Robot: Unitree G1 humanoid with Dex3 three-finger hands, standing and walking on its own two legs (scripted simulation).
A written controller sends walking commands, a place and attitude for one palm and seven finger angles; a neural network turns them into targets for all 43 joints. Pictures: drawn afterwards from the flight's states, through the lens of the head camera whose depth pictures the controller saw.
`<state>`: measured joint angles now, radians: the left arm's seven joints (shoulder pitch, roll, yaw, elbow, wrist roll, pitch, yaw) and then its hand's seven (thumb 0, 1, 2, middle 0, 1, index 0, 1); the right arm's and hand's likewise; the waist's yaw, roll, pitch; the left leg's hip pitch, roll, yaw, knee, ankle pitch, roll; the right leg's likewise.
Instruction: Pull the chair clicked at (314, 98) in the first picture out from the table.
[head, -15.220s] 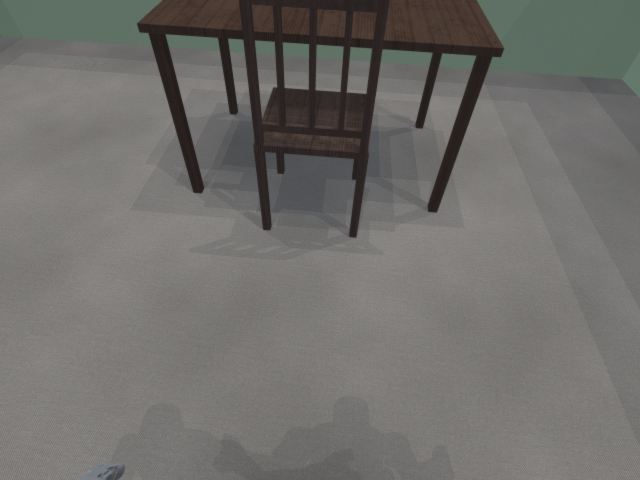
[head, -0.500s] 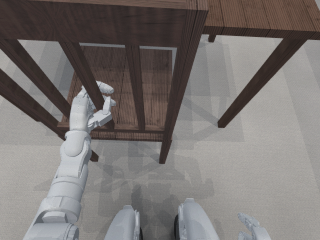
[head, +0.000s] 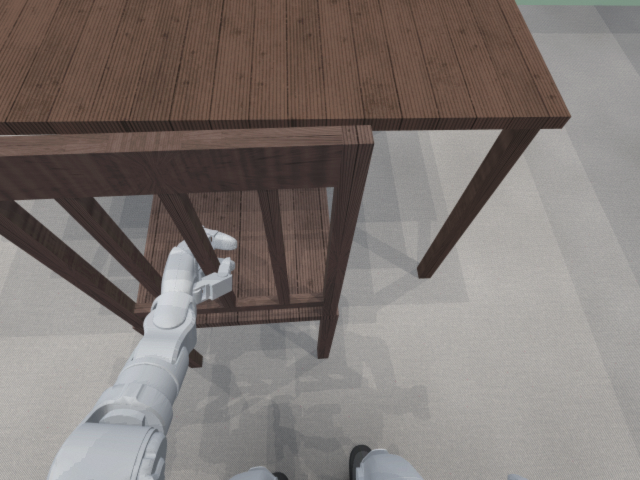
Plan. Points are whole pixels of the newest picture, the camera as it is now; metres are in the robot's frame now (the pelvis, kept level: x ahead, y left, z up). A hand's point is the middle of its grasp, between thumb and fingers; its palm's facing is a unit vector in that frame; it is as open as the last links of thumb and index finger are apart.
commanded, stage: step backward, pulling the chair out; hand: left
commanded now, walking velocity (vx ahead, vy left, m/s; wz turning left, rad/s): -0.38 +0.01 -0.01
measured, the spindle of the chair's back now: (208, 260) +0.40 +0.15 -0.05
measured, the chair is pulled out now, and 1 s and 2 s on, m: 0.05 0.21 0.35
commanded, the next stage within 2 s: none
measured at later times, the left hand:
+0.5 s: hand (234, 345) +0.28 +0.11 -0.07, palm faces +0.04 -0.99 -0.16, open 5.1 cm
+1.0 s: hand (232, 388) +0.23 +0.11 -0.07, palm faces +0.03 -0.98 -0.17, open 5.2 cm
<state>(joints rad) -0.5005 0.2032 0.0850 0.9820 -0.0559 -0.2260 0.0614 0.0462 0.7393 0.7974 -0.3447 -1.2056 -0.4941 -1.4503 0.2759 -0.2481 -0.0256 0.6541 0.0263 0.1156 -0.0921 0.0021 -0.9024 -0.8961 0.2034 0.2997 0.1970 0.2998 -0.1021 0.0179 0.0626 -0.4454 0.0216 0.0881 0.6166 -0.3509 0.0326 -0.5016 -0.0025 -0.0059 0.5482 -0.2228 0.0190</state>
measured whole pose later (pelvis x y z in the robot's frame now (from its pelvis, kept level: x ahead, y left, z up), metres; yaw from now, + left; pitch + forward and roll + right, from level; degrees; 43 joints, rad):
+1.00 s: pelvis -0.13 -0.02 -0.02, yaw +0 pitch +1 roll -1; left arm -0.54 0.16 0.04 1.11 -0.07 -0.22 0.10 0.04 0.70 0.83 -0.36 -1.20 -0.50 -1.45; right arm 0.22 -0.21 0.01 0.77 0.03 -0.07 -0.10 0.01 -0.90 -0.90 0.21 0.30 0.20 0.30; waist -0.05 0.04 0.14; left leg -0.51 0.06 0.11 0.69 -0.21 0.03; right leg -0.48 0.00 -0.02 0.69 -0.23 0.00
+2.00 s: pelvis -0.28 -0.01 +0.00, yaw -4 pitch +3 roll -1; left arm -0.50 0.19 0.07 1.04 -0.04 -0.24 0.08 0.04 0.69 0.82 -0.34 -1.20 -0.50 -1.45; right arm 0.20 -0.19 0.00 0.74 -0.01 -0.03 -0.05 0.00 -0.90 -0.90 0.21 0.30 0.20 0.30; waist -0.03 0.04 0.17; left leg -0.42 0.09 -0.01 0.58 -0.20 -0.05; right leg -0.29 0.02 0.00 0.53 -0.28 0.00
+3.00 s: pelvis -0.53 +0.03 +0.01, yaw +1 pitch +0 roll +0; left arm -0.38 0.10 -0.06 0.92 -0.05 -0.11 0.07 0.05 0.72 0.80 -0.24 -1.21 -0.49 -1.45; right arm 0.29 -0.24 -0.01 0.70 0.02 -0.01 -0.09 0.01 -0.90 -0.90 0.20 0.30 0.19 0.30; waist -0.06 0.02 0.13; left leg -0.24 0.04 0.03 0.53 -0.28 -0.01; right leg -0.33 -0.02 -0.03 0.60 -0.33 0.01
